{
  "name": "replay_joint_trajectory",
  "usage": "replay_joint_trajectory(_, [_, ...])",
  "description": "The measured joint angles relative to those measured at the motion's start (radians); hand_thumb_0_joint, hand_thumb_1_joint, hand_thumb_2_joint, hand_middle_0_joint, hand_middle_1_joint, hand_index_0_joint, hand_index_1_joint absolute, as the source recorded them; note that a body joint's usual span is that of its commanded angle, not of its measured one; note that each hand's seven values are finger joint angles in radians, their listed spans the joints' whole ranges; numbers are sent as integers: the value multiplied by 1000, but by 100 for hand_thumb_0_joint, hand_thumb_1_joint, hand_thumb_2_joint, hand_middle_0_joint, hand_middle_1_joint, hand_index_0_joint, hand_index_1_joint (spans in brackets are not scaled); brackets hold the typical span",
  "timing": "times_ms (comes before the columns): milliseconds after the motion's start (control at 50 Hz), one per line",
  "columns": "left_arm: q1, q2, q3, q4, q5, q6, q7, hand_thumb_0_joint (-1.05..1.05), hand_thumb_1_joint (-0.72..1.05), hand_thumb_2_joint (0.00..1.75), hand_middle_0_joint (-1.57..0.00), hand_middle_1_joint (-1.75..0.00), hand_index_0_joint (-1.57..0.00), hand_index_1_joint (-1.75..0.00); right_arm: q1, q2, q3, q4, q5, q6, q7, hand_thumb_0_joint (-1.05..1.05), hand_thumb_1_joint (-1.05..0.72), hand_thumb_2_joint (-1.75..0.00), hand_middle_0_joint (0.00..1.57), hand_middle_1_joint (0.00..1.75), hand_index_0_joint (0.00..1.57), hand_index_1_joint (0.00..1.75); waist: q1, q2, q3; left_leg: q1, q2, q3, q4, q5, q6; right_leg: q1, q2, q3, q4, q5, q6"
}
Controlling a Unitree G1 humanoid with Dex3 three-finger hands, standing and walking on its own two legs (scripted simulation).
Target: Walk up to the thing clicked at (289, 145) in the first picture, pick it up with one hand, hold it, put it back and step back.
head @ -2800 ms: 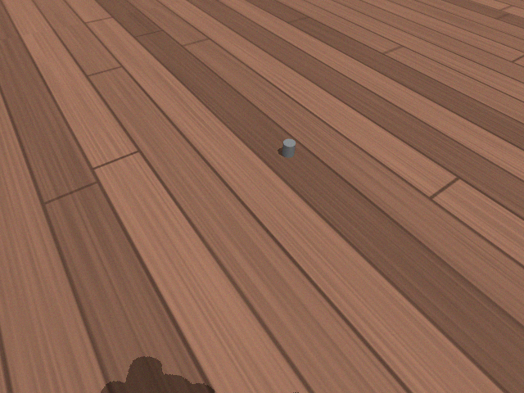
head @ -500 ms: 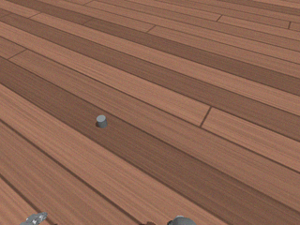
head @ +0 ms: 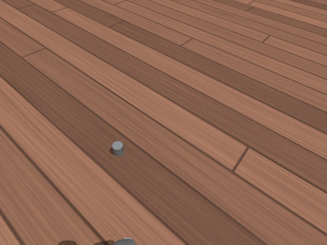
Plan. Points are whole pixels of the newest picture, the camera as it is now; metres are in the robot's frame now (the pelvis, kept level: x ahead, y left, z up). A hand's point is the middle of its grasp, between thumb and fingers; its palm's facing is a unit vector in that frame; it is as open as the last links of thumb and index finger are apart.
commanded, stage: walk up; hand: left
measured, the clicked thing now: (118, 148) +0.80 +0.32 -0.72
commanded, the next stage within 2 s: none
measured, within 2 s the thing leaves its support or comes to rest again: neither
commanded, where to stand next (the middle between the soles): +0.36 +0.02 m, yaw -1 degrees
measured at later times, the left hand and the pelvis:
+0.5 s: hand (72, 199) +0.25 +0.27 -0.12, palm faces -0.07 -0.91 -0.41, open 7.4 cm; pelvis +0.17 +0.00 +0.00, yaw -1 degrees
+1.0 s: hand (78, 176) +0.33 +0.29 -0.16, palm faces -0.02 -0.94 -0.35, open 7.4 cm; pelvis +0.27 +0.02 +0.00, yaw +0 degrees
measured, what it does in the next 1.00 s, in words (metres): walks ahead: right foot, then left foot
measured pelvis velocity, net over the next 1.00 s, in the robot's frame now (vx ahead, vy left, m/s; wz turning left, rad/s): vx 0.27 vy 0.02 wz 0.00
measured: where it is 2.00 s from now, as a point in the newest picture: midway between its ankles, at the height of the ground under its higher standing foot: (157, 227)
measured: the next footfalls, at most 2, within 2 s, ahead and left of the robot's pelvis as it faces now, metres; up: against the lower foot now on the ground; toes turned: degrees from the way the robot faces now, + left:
right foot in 0.48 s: +0.30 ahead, -0.12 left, +0.00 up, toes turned -5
left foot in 0.90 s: +0.39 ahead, +0.14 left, +0.00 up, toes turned -1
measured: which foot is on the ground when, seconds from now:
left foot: down 0.00-0.50, up 0.52-0.88, down 0.90-1.00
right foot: down 0.00-0.04, up 0.06-0.46, down 0.48-0.94, up 0.96-1.00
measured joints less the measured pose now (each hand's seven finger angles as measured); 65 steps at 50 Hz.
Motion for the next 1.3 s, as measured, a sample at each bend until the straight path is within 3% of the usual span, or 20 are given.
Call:
replay_joint_trajectory(40, [-6,11,3,11,-2,13,8,0,90,89,-20,-30,-21,-30,-17,16,3,-8,-7,-18,-7,1,-90,-90,20,30,20,30,1,-57,18,21,-39,41,35,-31,-1,-45,-55,32,154,-38,-28])
replay_joint_trajectory(100, [-23,-7,-14,30,-4,33,15,0,90,89,-20,-30,-21,-30,-20,21,9,-40,10,-40,-18,1,-90,-90,20,30,20,30,-27,-36,29,50,-29,38,59,-85,13,-187,-8,83,471,-73,-54])
replay_joint_trajectory(160, [-45,2,-22,28,-11,35,8,0,90,89,-20,-30,-21,-30,-1,44,27,-48,23,-43,-30,1,-90,-90,20,30,20,30,-41,-50,32,120,-36,39,-16,-77,13,-302,-3,108,561,-4,-58])
replay_joint_trajectory(320, [-72,-2,-11,19,-8,44,-14,0,90,89,-20,-30,-21,-30,65,46,40,-41,22,-39,-36,1,-90,-90,21,30,20,30,-49,-64,24,260,-72,59,-128,-104,22,-412,-73,100,335,147,-12])
replay_joint_trajectory(440, [-93,-25,-9,27,-1,34,-21,0,90,89,-20,-30,-21,-30,92,13,28,-47,19,-24,-36,1,-90,-90,21,30,20,30,-65,-24,23,296,-72,65,-78,-195,-3,-336,-59,63,92,214,-23])
replay_joint_trajectory(480, [-96,-29,-7,23,1,17,-16,0,90,89,-20,-30,-21,-30,99,3,27,-49,22,-13,-38,1,-90,-90,21,30,20,30,-64,-4,22,287,-58,61,-2,-259,-14,-280,-32,49,19,261,-33])
replay_joint_trajectory(520, [-109,-47,-4,17,5,-1,-4,0,90,89,-20,-30,-21,-30,85,-1,23,-37,25,1,-46,1,-90,-90,21,30,20,30,-60,42,36,232,-31,19,171,-308,12,-268,-2,24,59,229,-37])
replay_joint_trajectory(580, [-109,-59,-15,0,-6,-8,1,0,90,89,-20,-30,-21,-30,66,8,35,-19,20,17,-51,1,-90,-90,20,30,20,30,-38,36,36,119,-73,-9,412,-339,26,-236,-13,32,67,188,-47])
replay_joint_trajectory(620, [-101,-71,-23,-6,-11,-9,5,0,90,89,-20,-30,-21,-30,55,4,36,-12,24,19,-46,1,-90,-90,20,30,20,30,-30,45,32,53,-71,-21,463,-300,26,-194,-15,29,19,195,-47])
replay_joint_trajectory(720, [-61,-72,-32,-10,-9,-12,8,0,90,89,-20,-30,-21,-30,30,-7,25,-11,19,18,-32,1,-90,-90,20,30,20,30,-19,62,25,-58,-27,-56,394,-171,4,-114,-1,26,-72,205,-43])
replay_joint_trajectory(820, [-50,-51,-29,-10,0,7,18,0,90,89,-20,-30,-21,-30,11,0,18,8,9,23,-38,1,-90,-90,20,30,20,30,-14,48,32,-65,4,-41,198,-97,-23,-90,5,15,-64,166,-31])
replay_joint_trajectory(900, [-67,-36,-35,0,-6,29,28,0,90,89,-20,-30,-21,-30,-14,13,21,35,10,16,-54,1,-90,-90,20,30,20,30,-11,22,43,23,-13,-14,29,-4,-12,-122,-2,13,50,83,-9])
replay_joint_trajectory(920, [-80,-28,-35,7,-9,38,31,0,90,89,-20,-30,-21,-30,-24,25,21,45,9,9,-61,1,-90,-90,20,30,20,30,-16,-2,49,39,-32,-7,11,-29,-18,-137,-21,15,97,53,-3])
replay_joint_trajectory(940, [-100,-24,-34,17,-15,49,36,0,90,89,-20,-30,-21,-30,-35,40,24,52,7,5,-66,1,-90,-90,20,30,20,30,-15,-32,59,40,-50,3,19,-39,-17,-153,-40,28,140,37,-11])
replay_joint_trajectory(1000, [-129,-30,-39,23,-16,65,41,0,90,89,-20,-30,-21,-30,-55,61,40,40,11,-5,-59,1,-90,-90,20,30,20,30,-15,-49,72,35,-45,7,42,-56,-1,-223,-8,69,307,-97,-41])
replay_joint_trajectory(1040, [-131,-30,-44,35,-11,69,35,0,90,89,-20,-30,-21,-30,-62,72,46,30,11,-3,-59,1,-90,-90,20,30,20,30,-24,-54,66,51,-37,8,20,-52,6,-258,5,76,378,-121,-46])
replay_joint_trajectory(1180, [-105,-34,-37,83,-1,61,25,0,90,89,-20,-30,-21,-30,-65,47,48,17,3,9,-59,1,-90,-90,21,30,20,30,-45,-42,26,76,-38,21,-2,-63,5,-246,-22,75,221,-23,-27])
replay_joint_trajectory(1240, [-95,-35,-27,108,6,50,34,0,90,89,-20,-30,-21,-30,-75,27,46,25,9,29,-60,1,-90,-90,21,30,20,30,-41,-19,18,60,-30,22,60,-103,-10,-186,-8,64,78,99,-20])
replay_joint_trajectory(1300, [-92,-55,-28,133,19,44,43,0,90,89,-20,-30,-21,-30,-85,19,46,56,23,49,-69,1,-90,-90,21,30,20,30,-31,34,8,55,-21,-17,112,-187,-7,-165,16,48,70,106,-9])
